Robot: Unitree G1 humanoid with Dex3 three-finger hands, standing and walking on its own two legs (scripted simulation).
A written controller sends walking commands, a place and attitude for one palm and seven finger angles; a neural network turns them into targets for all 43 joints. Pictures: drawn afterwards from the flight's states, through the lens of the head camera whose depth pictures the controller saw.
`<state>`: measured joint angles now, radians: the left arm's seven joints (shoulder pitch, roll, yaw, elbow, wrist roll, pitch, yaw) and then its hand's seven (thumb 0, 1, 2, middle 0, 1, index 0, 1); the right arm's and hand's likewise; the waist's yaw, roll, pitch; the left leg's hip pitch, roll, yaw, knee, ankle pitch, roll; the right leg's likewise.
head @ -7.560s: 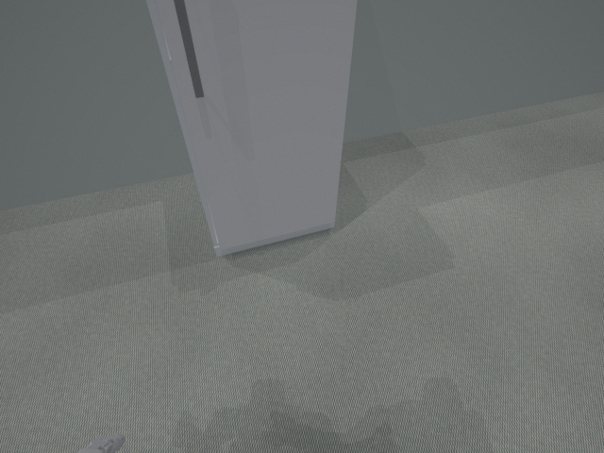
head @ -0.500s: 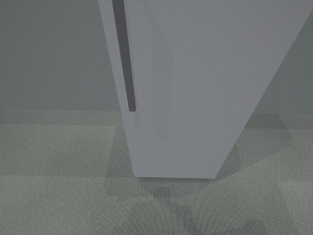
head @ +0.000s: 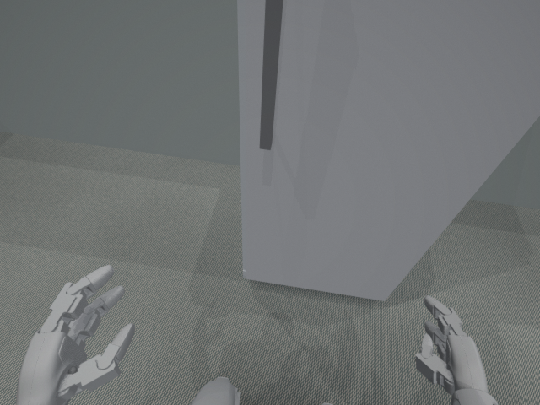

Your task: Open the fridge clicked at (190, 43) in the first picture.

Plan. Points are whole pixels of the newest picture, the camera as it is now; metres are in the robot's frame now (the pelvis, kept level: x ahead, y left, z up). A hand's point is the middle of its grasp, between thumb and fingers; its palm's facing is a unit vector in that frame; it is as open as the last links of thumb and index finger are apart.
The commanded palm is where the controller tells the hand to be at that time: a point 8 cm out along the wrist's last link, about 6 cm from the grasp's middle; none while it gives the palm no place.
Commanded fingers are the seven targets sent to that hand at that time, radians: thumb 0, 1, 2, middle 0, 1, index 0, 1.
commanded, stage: raise the hand to about handle height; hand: left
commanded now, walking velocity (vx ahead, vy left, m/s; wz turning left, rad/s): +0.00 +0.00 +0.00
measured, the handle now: (275, 15) +0.57 +0.08 +0.28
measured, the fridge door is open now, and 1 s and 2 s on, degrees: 0 0 0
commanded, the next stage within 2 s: move the hooked fingers beside the handle in 1.60 s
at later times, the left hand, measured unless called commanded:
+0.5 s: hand (94, 269) +0.23 +0.24 +0.12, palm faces +0.03 -1.00 -0.08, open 12.1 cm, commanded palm +0.21 +0.30 +0.14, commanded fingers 0.00 -0.29 0.39 -0.28 -1.07 -0.28 -1.07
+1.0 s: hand (44, 189) +0.27 +0.28 +0.21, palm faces +0.08 -0.99 -0.09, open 13.9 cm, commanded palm +0.25 +0.32 +0.21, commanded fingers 0.00 -0.50 0.30 -0.30 -1.20 -0.30 -1.20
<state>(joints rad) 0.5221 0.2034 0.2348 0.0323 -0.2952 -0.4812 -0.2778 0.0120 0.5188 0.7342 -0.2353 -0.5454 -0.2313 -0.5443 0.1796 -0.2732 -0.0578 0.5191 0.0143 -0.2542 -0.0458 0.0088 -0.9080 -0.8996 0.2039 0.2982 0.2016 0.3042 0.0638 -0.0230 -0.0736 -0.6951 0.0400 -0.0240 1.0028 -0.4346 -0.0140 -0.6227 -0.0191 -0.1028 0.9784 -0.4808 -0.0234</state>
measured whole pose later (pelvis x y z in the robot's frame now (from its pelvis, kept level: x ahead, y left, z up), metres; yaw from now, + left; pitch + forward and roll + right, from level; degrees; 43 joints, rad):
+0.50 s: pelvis +0.00 +0.02 +0.03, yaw +0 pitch +4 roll -2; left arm 0.30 0.31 0.29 -0.04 -0.33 -0.21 -0.33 0.00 -0.06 0.49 -0.27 -0.92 -0.27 -0.92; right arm 0.30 -0.27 0.02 0.61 0.06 -0.26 -0.08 0.01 -0.90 -0.90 0.21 0.30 0.21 0.30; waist 0.03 0.05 -0.06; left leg -0.53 0.03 0.00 0.83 -0.37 0.01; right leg -0.46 -0.02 -0.08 0.78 -0.39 0.01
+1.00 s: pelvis +0.01 +0.01 +0.05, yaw +0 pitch -2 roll -1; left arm 0.01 0.42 0.44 0.07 -0.36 0.00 -0.43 -0.01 -0.48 0.31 -0.31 -1.19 -0.30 -1.19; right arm 0.23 -0.25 0.08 0.60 0.07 -0.27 -0.12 0.01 -0.90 -0.90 0.21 0.30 0.21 0.30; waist 0.07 0.05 -0.02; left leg -0.30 0.03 0.00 0.61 -0.28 0.00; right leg -0.22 -0.01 -0.09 0.57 -0.31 -0.01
